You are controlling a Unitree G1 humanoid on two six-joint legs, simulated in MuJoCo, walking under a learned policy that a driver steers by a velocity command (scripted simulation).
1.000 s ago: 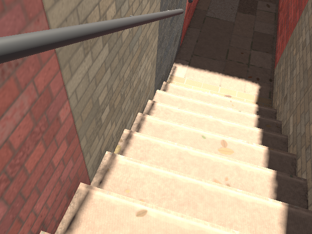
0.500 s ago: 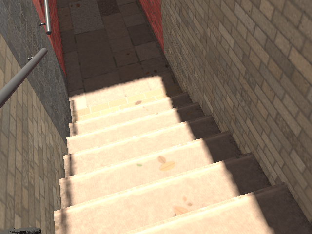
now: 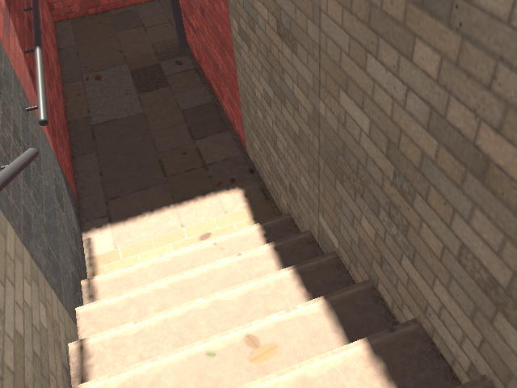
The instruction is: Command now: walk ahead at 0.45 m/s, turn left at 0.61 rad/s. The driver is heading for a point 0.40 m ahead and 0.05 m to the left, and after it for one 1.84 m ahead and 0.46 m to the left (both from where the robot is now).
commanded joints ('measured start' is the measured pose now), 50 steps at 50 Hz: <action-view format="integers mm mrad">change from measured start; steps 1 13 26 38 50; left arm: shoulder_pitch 65 138 53 -90 -19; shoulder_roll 136 149 61 77 148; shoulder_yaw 58 78 55 56 67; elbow -8 32 -36 -116 31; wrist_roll -2 1 -111 -47 42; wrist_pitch -55 -77 -82 5 -91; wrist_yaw -24 -12 42 -110 -37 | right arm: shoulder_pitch -32 -241 105 -40 -96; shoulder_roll -61 -12 -139 -65 23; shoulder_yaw -27 -17 -34 -28 -26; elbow -68 -128 133 193 96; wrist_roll -5 -2 -32 -5 20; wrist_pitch -38 -107 -137 -175 -175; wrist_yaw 16 108 103 -30 23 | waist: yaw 55 162 63 125 -63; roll -130 -120 116 44 109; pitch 159 190 100 221 70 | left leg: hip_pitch -265 -55 620 338 76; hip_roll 94 87 517 238 140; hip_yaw -56 93 -393 413 124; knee -74 -670 -1055 -734 -162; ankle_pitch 73 548 -357 -52 -155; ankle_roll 18 82 296 54 0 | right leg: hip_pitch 114 0 -836 -155 -304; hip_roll -318 -352 -120 -96 -330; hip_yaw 372 46 254 82 674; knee -340 -89 1181 61 -67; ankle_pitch -45 -130 113 1077 543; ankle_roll -38 15 83 -5 -254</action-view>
